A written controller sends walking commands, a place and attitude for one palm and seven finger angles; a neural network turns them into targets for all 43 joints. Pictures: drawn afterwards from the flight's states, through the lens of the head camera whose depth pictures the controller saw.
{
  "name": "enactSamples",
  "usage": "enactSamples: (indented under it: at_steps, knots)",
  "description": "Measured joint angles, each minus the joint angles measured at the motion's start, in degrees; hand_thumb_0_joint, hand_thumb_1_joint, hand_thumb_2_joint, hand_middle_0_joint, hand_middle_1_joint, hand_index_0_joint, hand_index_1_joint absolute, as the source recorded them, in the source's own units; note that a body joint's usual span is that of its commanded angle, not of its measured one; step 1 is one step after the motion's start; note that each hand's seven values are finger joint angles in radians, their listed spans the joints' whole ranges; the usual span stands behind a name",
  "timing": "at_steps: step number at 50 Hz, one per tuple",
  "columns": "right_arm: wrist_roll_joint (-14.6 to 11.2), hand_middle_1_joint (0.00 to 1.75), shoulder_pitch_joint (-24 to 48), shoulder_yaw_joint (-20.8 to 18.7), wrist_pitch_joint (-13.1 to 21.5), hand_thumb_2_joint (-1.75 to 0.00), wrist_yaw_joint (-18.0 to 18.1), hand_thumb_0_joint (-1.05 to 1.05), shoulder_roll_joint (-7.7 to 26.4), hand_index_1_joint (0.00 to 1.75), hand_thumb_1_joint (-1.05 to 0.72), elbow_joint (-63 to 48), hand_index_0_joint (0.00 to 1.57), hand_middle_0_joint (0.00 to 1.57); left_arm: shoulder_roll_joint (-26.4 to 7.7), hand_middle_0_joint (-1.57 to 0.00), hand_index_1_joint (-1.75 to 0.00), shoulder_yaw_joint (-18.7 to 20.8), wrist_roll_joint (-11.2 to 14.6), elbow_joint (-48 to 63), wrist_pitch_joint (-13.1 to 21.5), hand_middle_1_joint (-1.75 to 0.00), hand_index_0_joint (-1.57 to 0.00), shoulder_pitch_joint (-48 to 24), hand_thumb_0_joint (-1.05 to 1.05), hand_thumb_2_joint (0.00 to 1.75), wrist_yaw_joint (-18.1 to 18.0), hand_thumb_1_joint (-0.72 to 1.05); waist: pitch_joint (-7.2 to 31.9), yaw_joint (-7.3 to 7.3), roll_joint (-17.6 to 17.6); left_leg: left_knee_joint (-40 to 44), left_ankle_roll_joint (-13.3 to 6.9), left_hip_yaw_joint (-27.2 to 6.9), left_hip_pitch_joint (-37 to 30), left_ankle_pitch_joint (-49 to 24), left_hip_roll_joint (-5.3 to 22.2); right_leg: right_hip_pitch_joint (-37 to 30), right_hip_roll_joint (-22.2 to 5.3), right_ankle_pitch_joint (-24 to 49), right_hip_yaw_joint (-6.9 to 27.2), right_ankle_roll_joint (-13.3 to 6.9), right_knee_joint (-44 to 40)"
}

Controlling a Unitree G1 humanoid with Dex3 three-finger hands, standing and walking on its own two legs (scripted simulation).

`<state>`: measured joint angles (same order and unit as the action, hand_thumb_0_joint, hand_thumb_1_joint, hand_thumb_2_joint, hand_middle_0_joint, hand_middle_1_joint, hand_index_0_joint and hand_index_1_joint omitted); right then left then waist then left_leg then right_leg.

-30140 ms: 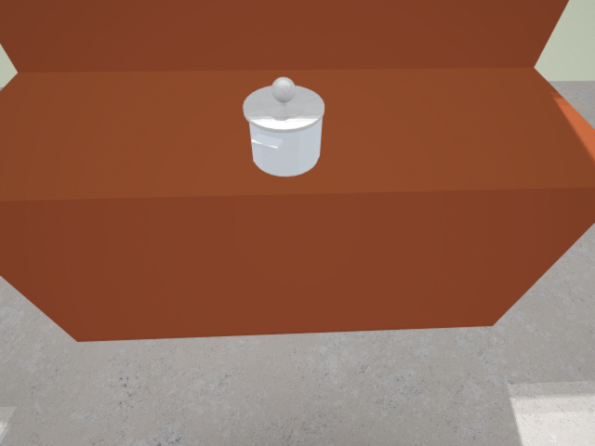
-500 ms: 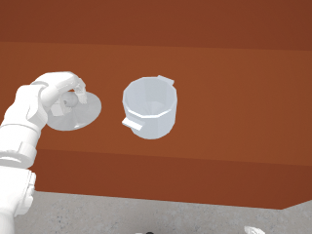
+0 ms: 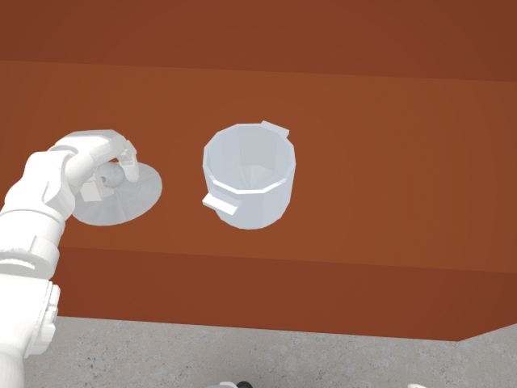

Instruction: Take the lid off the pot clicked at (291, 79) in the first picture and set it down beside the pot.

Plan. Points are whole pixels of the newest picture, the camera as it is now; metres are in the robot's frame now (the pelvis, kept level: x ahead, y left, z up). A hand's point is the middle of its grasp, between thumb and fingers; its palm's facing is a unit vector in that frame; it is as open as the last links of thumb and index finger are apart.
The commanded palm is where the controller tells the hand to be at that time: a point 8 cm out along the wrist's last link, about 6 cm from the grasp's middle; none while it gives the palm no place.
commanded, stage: lower the lid onto the table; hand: left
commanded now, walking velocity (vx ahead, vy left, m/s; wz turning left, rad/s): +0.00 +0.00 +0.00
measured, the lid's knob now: (110, 175) +0.45 +0.25 +0.04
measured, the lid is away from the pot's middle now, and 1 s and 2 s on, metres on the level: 0.24 0.24 0.24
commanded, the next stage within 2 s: open the fingers wide in 0.12 s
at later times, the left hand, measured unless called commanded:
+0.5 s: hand (103, 184) +0.43 +0.26 +0.04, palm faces -0.41 -0.02 -0.91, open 7.1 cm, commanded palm +0.44 +0.25 +0.12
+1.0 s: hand (107, 175) +0.44 +0.25 +0.05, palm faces -0.42 -0.03 -0.91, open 9.5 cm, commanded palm +0.45 +0.25 +0.12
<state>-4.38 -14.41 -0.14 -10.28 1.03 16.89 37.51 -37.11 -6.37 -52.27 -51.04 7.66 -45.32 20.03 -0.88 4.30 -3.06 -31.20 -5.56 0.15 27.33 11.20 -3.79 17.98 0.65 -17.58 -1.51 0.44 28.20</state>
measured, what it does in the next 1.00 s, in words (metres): stands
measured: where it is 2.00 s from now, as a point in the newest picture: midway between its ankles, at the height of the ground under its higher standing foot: outside the picture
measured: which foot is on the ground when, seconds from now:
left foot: down 0.00-1.00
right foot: down 0.00-1.00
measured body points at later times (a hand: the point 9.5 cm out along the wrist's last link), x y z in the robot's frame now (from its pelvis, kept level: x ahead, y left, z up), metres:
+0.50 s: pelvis -0.01 +0.01 -0.01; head +0.07 +0.01 +0.43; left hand +0.44 +0.26 +0.09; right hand +0.06 -0.27 -0.14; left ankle +0.04 +0.05 -0.73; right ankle -0.04 -0.13 -0.73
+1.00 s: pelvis +0.00 +0.00 -0.01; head +0.07 +0.00 +0.43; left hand +0.46 +0.25 +0.10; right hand +0.04 -0.28 -0.14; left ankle +0.04 +0.05 -0.73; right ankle -0.04 -0.13 -0.73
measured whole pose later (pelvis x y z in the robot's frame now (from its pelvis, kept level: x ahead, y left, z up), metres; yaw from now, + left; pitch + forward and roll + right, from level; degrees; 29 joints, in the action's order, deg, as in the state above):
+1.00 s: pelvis +0.00 +0.00 -0.01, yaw -1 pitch +10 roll -3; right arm -4.6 -16.7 -0.5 -12.4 1.6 16.9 37.4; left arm -37.6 -5.3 -53.7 -52.2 8.7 -46.3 16.0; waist 1.8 4.5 -3.0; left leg -37.5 -5.6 0.8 34.0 14.0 -2.9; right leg 24.6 1.4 -20.0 -0.9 0.3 34.1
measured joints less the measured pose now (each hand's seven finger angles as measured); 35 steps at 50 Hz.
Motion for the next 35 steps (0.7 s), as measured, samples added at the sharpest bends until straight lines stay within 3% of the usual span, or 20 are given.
enactSamples:
  at_steps: [14,20,27,35]
  knots:
    - [0.1,0.3,-1.7,-0.6,-1.0,-0.9,0.1,0.01,0.2,0.3,-0.91,0.5,0.2,0.2,-0.6,-0.88,-0.73,1.2,-0.8,-1.6,2.3,-0.71,-0.91,-0.3,0.02,1.12,-1.4,0.05,1.8,-0.01,0.1,-3.2,-0.3,0.5,3.7,1.3,0.2,3.8,0.1,-1.2,0.4,0.1,3.1]
    - [0.4,0.3,-1.4,-0.8,-2.1,-0.9,0.1,0.01,-0.2,0.3,-0.91,0.0,0.2,0.2,-0.3,-0.85,-0.74,1.5,-1.2,1.6,4.0,-0.72,-0.88,1.9,0.01,1.1,-4.1,0.08,1.8,-0.58,0.2,-4.3,-0.4,0.7,5.1,1.6,0.4,5.3,0.3,-1.5,0.6,-0.3,4.5]
    - [0.1,0.3,-0.8,-0.3,-1.9,-0.9,0.1,0.01,-0.5,0.3,-0.91,0.3,0.2,0.2,1.0,-0.81,-0.77,-0.2,-1.8,0.5,1.8,-0.74,-0.84,0.7,0.01,1.07,-6.2,0.12,2.1,-1.06,0.0,-4.9,-0.4,0.6,5.9,1.5,0.3,6.1,0.2,-1.7,0.4,-0.4,5.2]
    - [-0.4,0.3,-0.8,0.4,-1.1,-0.9,0.7,0.01,-0.7,0.3,-0.91,0.1,0.2,0.2,1.1,-0.75,-0.78,-1.5,-1.5,-2.4,-0.3,-0.76,-0.77,-1.8,0.01,1.02,-5.3,0.12,2.5,-0.68,0.1,-5.4,-0.4,0.5,6.0,1.9,0.4,6.1,0.3,-2.0,0.4,-0.2,5.7]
